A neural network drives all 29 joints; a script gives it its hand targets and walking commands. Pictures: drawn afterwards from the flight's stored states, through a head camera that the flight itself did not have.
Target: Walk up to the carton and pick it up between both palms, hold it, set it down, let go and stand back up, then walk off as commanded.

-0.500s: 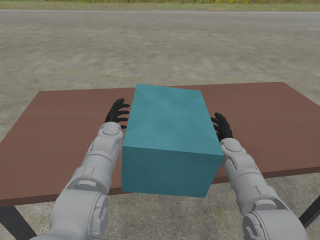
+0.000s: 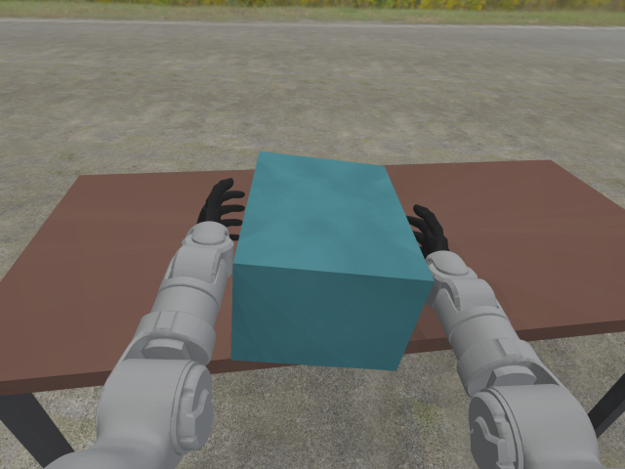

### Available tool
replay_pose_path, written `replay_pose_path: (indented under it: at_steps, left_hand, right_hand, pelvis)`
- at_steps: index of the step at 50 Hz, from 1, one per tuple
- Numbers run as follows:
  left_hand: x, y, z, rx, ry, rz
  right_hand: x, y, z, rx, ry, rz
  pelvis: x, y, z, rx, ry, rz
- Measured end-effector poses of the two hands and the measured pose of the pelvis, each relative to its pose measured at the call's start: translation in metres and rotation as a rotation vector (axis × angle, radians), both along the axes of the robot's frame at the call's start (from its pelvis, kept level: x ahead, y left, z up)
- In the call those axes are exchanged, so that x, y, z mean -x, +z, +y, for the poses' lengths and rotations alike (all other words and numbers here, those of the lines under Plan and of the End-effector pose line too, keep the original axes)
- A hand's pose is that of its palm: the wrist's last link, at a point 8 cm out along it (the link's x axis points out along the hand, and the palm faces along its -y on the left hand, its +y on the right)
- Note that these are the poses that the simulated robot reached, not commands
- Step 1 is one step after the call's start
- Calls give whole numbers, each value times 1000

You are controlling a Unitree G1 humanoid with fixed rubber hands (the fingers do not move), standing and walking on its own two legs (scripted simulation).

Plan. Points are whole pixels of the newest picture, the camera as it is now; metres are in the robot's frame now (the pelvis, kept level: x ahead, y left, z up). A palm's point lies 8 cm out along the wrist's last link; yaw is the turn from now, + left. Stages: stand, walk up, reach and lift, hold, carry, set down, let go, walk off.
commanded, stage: reach and lift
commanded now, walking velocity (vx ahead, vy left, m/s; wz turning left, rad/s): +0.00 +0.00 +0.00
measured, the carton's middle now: (319, 247) +0.42 +0.02 +0.13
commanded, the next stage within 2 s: hold in 0.56 s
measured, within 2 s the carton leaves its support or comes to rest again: neither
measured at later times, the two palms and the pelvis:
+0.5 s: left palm (213, 224) +0.39 +0.16 +0.18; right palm (437, 240) +0.39 -0.14 +0.17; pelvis +0.01 -0.01 +0.00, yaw +0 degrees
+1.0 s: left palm (203, 223) +0.37 +0.17 +0.20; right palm (438, 241) +0.37 -0.13 +0.18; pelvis +0.00 +0.00 +0.00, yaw +0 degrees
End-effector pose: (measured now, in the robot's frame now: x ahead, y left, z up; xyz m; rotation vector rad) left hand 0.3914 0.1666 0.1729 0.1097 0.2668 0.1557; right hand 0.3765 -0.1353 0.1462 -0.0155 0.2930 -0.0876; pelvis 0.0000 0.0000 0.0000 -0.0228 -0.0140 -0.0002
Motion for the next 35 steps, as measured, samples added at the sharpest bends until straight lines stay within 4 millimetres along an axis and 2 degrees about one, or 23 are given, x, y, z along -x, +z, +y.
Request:
replay_pose_path:
  at_steps: [7, 14, 21, 35]
  left_hand:
    - [-8, 9, -5, -4, 3, -22]
    - [-12, 8, -9, -6, 6, -11]
    - [-6, 8, -4, 0, 15, -33]
    - [9, 17, 0, 5, 20, -35]
  right_hand:
    - [-8, 6, -5, -6, 2, -24]
    - [-14, 8, -9, -9, 0, -16]
    - [-15, 21, -5, -2, 7, -41]
    - [-1, 29, -1, 9, 14, -46]
  pelvis:
    - [-5, 1, -4, -6, 0, 10]
    - [-9, 1, -9, -11, 0, 7]
    - [-10, 2, -10, -12, 0, 1]
    - [-3, 1, -7, -9, 0, -29]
